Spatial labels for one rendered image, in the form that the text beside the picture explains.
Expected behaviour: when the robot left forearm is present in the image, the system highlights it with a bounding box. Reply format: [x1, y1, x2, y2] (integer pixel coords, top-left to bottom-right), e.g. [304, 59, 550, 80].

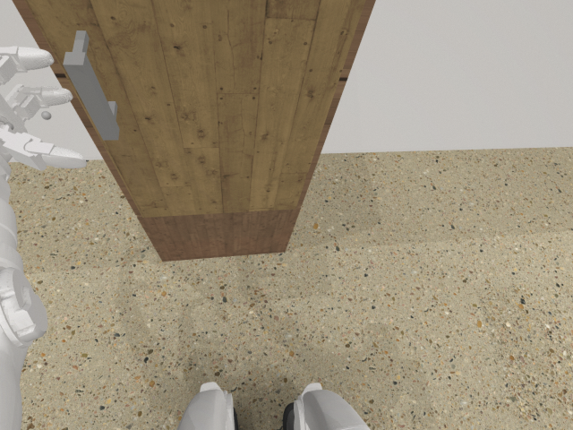
[0, 155, 24, 274]

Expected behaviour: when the robot right thigh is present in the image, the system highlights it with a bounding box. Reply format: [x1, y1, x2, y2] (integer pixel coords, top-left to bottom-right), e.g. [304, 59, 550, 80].
[294, 390, 371, 430]

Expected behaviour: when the robot left shin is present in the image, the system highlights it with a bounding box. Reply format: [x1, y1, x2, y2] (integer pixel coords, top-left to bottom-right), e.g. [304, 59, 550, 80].
[200, 382, 222, 392]

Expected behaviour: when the handle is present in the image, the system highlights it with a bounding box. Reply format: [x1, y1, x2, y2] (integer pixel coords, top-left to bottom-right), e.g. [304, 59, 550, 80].
[63, 30, 120, 141]

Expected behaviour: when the cupboard door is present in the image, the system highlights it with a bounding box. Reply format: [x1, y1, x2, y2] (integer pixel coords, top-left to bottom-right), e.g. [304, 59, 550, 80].
[24, 0, 365, 218]

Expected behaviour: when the left robot hand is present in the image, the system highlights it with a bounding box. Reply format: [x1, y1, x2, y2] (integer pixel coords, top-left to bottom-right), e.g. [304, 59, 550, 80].
[0, 47, 87, 171]

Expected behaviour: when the left robot upper arm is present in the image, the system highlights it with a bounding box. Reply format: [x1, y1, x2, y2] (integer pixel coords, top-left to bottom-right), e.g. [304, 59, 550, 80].
[0, 266, 47, 430]

